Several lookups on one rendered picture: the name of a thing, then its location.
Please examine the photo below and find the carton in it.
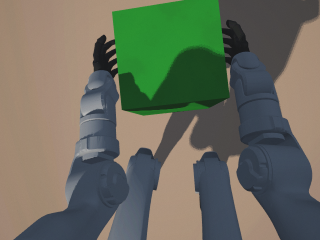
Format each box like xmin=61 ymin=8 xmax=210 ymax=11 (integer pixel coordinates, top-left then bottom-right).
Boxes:
xmin=112 ymin=0 xmax=230 ymax=116

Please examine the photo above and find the robot left thigh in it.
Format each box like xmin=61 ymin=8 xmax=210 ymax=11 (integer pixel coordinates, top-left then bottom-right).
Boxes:
xmin=107 ymin=153 xmax=161 ymax=240

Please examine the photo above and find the left robot shin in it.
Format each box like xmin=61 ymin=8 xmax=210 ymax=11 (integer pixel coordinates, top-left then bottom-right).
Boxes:
xmin=126 ymin=147 xmax=154 ymax=174

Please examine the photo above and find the right robot hand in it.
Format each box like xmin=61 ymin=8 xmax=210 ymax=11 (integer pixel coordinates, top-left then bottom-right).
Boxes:
xmin=222 ymin=20 xmax=250 ymax=65

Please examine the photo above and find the left robot upper arm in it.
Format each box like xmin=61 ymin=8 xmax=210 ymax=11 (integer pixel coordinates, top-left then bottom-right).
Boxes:
xmin=14 ymin=160 xmax=130 ymax=240

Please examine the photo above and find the robot left forearm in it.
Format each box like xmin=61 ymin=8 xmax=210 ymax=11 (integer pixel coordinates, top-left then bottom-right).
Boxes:
xmin=65 ymin=70 xmax=120 ymax=195

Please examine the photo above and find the robot right forearm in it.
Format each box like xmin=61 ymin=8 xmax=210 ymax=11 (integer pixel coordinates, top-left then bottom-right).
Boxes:
xmin=229 ymin=51 xmax=313 ymax=181

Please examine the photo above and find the right robot upper arm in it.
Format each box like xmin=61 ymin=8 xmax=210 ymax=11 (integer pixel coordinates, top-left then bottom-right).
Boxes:
xmin=236 ymin=144 xmax=320 ymax=240

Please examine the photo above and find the left robot hand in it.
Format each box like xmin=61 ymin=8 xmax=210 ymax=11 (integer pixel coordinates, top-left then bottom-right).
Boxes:
xmin=92 ymin=35 xmax=118 ymax=78

